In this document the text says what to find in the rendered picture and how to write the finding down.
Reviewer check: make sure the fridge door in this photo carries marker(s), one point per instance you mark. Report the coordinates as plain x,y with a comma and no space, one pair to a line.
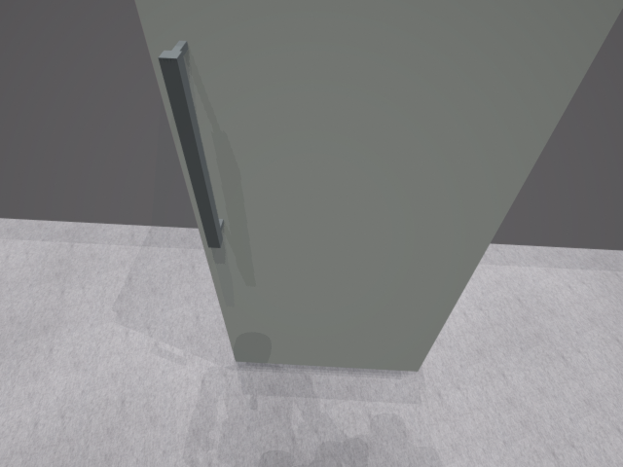
363,154

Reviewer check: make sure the handle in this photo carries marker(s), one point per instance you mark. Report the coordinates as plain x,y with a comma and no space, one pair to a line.
182,105

